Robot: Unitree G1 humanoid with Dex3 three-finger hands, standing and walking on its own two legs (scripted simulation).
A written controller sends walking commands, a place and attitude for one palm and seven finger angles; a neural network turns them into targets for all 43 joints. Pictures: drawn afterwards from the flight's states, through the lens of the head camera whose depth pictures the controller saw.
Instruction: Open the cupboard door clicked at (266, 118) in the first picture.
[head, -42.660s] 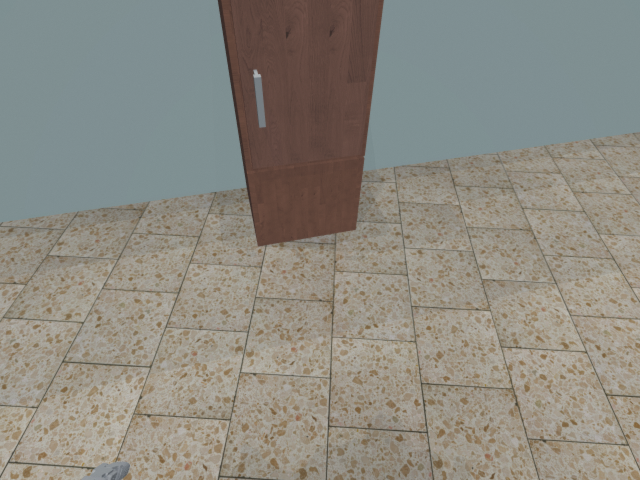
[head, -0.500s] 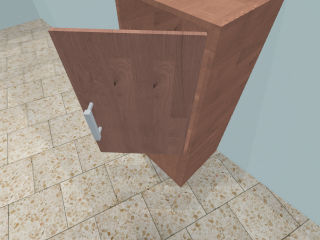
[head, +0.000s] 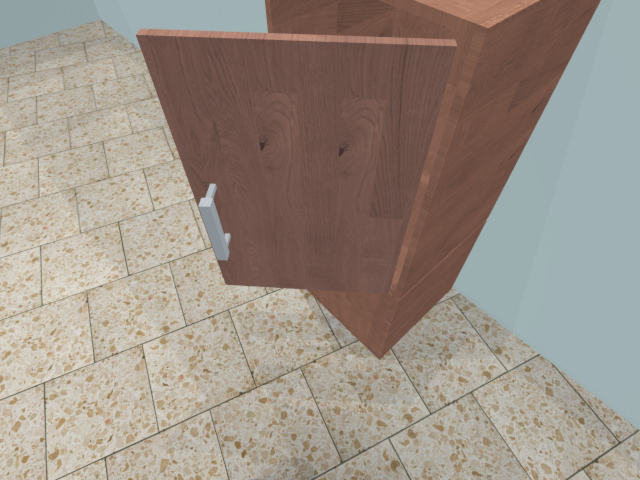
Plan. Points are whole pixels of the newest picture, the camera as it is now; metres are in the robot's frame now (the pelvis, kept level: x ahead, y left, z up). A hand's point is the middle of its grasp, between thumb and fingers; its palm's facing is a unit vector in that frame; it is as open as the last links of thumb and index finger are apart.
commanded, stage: come to a stop and stand still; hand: left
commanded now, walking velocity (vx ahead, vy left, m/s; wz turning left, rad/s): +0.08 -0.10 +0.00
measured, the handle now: (217, 223) +0.53 +0.24 -0.08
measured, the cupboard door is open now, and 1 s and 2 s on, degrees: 44 44 44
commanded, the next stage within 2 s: look again from close up in 1.28 s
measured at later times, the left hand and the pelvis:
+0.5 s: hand out of the picture +0.03 +0.21 -0.17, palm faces -0.04 -0.98 -0.17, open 7.3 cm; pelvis -0.01 +0.03 +0.01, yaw -2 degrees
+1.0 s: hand out of the picture +0.05 +0.17 -0.17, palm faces -0.03 -0.97 -0.24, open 7.3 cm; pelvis +0.02 -0.02 +0.00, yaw -2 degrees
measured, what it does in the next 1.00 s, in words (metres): steps on the spot: right foot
